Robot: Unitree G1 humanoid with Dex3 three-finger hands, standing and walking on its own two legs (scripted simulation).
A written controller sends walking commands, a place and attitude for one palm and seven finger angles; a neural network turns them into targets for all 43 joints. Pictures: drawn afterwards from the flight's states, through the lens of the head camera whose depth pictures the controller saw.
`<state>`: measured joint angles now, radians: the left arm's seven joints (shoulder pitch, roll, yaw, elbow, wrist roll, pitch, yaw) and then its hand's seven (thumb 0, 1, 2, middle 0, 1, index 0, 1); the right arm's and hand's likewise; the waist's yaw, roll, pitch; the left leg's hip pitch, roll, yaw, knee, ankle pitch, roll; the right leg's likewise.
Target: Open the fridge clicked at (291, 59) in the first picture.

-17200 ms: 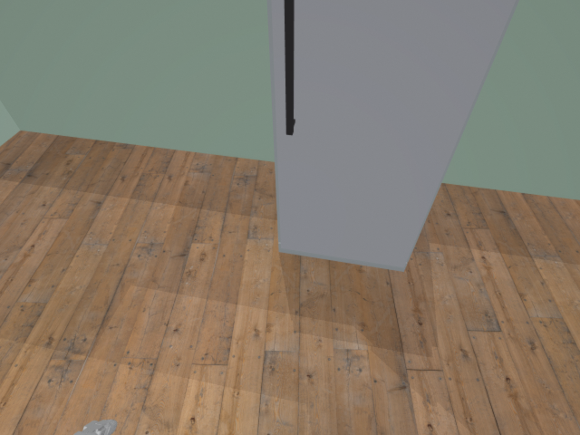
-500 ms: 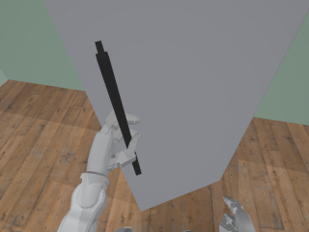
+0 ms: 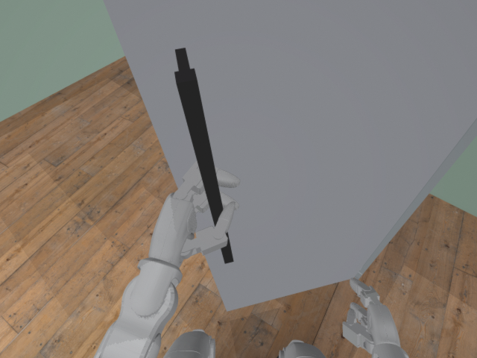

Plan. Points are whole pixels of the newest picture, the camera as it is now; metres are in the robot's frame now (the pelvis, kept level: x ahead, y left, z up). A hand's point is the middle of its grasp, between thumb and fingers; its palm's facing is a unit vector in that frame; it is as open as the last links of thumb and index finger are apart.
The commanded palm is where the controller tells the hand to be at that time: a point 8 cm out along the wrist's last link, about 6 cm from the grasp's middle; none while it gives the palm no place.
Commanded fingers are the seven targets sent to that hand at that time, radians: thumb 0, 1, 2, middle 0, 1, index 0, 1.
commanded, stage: walk backward, drawing the door open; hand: left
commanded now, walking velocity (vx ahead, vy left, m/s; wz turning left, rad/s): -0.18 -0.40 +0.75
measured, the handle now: (212, 191) +0.32 +0.04 +0.14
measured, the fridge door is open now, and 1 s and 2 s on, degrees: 54 86 85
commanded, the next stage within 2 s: stop walking and hold the door back in 0.56 s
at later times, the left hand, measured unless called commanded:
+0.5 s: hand (305, 337) +0.14 -0.07 +0.13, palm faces +0.25 -0.95 -0.17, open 6.3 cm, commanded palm +0.09 -0.02 +0.14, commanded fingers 0.00 0.90 0.90 -0.45 -1.40 -0.45 -1.40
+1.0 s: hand out of the picture +0.09 -0.14 +0.13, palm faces +0.63 -0.73 -0.27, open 5.8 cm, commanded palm +0.05 -0.08 +0.12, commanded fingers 0.00 0.90 0.90 -0.45 -1.40 -0.45 -1.40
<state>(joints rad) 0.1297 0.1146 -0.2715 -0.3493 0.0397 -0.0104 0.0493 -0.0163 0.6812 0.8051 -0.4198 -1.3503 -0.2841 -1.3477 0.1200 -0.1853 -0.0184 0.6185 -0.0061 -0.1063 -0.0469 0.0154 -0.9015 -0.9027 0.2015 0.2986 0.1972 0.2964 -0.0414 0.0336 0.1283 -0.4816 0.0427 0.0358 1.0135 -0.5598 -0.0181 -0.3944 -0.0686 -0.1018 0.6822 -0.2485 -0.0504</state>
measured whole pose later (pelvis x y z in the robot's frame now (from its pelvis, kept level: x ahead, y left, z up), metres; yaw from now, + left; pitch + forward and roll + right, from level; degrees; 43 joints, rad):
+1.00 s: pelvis -0.11 -0.45 +0.03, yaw +38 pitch -3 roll +6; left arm -0.24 0.22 -0.05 0.32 -0.03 -0.02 0.09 -0.05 0.63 0.81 -0.43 -1.37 -0.40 -1.39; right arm 0.13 -0.26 0.00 0.68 0.01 0.02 -0.07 0.01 -0.90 -0.90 0.20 0.30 0.20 0.30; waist 0.00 -0.03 0.00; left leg -0.23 -0.07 0.14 0.75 -0.51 0.01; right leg -0.34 -0.09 -0.14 0.34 -0.06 0.00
